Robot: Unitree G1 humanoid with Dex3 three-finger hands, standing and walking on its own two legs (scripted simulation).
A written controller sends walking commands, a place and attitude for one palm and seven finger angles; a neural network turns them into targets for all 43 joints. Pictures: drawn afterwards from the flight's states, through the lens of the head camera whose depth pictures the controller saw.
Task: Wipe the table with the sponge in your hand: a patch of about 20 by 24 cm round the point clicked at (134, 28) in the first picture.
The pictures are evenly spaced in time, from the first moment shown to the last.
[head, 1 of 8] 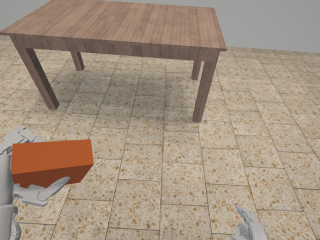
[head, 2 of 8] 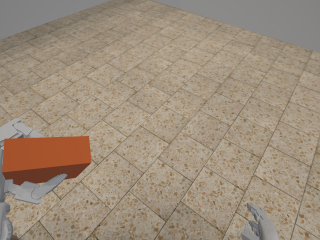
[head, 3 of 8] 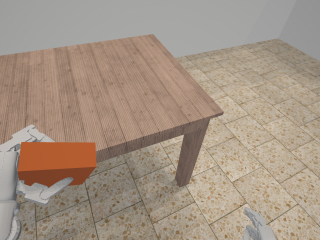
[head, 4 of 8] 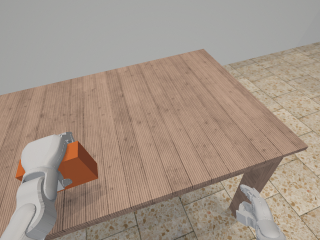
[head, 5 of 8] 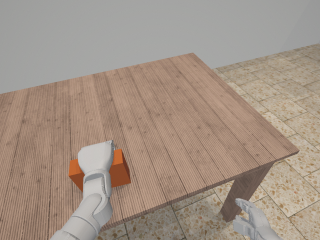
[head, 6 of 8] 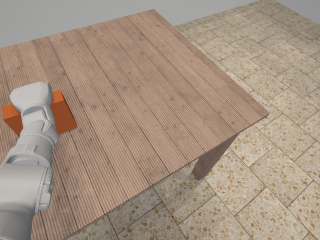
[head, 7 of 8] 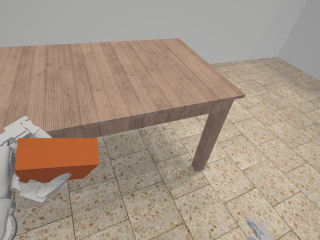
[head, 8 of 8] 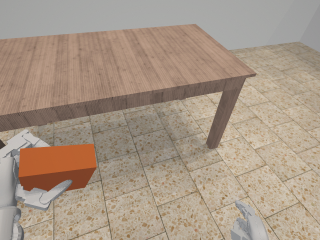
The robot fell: no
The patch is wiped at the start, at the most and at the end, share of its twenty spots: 0.00 1.00 1.00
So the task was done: yes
